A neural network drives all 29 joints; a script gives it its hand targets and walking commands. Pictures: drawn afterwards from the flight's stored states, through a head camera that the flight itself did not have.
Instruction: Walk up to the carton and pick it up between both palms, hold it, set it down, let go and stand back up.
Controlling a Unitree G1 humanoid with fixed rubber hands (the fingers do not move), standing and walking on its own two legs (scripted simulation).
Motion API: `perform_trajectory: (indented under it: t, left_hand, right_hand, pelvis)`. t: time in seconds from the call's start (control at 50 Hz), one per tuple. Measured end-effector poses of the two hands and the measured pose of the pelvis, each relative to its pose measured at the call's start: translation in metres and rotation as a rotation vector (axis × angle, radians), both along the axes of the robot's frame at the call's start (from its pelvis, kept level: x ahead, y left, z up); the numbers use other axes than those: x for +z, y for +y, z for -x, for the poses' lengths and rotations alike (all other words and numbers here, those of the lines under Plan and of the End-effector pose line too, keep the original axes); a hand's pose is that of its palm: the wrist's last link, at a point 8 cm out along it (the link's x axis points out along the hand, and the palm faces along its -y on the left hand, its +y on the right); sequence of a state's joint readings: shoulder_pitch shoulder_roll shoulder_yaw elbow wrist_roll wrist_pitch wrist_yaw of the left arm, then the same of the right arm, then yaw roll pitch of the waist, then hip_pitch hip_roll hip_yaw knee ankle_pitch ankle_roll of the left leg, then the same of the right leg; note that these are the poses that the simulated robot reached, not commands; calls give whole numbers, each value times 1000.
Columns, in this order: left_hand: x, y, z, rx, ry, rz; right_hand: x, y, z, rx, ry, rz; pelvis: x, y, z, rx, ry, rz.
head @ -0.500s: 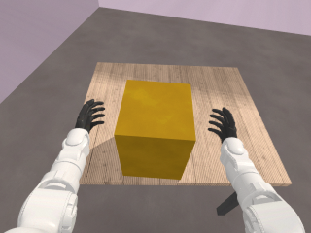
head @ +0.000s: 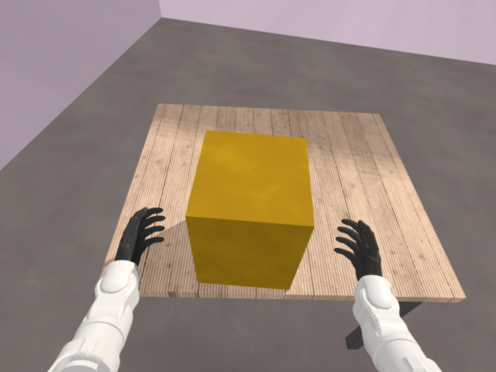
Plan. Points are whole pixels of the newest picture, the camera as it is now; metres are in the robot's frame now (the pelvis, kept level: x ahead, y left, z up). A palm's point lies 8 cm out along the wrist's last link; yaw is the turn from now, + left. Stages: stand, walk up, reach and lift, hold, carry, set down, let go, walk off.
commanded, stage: set down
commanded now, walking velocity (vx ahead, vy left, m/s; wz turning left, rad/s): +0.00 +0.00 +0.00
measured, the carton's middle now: (249, 213) +0.43 +0.02 -0.03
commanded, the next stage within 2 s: let go in 1.72 s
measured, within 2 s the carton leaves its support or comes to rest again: neither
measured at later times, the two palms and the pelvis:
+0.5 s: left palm (117, 310) +0.22 +0.23 -0.04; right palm (370, 326) +0.21 -0.19 -0.04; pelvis +0.01 +0.00 +0.00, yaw +0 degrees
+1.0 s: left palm (116, 333) +0.19 +0.23 -0.06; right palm (376, 344) +0.19 -0.19 -0.05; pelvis +0.02 +0.00 +0.00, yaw -1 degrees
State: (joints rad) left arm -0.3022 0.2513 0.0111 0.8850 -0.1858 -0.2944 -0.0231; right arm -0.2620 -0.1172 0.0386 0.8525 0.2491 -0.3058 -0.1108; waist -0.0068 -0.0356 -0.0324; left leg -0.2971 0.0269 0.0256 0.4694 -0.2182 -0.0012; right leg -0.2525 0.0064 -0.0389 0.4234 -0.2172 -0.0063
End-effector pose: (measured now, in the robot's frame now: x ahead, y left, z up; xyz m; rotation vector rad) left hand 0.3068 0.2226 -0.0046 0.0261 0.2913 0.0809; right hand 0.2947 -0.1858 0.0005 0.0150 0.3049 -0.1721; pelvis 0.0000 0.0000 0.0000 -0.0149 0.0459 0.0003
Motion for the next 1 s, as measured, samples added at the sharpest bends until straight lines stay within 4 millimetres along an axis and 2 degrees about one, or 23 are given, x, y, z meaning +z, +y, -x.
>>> perform_trajectory:
  t: [0.18, 0.38, 0.52, 0.68, 0.8, 1.0]
  left_hand:
    - [-10, 5, 25, -7, -9, -10]
    - [-27, 7, 65, -16, 10, -20]
    - [-37, 7, 87, -12, 21, -16]
    - [-43, 9, 102, -6, 28, -11]
    - [-46, 10, 107, -2, 60, -19]
    - [-51, 5, 116, 7, 145, -28]
  right_hand:
    - [-10, 2, 20, 20, -19, 2]
    - [-32, 0, 63, 6, 11, 4]
    - [-40, -1, 86, 10, 10, 7]
    - [-45, 2, 100, 22, 16, 15]
    - [-48, 3, 104, 31, 47, 18]
    - [-51, -7, 108, 47, 109, 43]
  pelvis:
    - [0, 0, -6, 0, -22, -1]
    - [0, 0, -11, 1, -59, 0]
    - [-2, 0, -11, -5, -63, -1]
    - [-4, 0, -10, -6, -74, -2]
    - [-3, 1, -10, -10, -83, -5]
    - [1, 1, -16, -18, -111, -8]
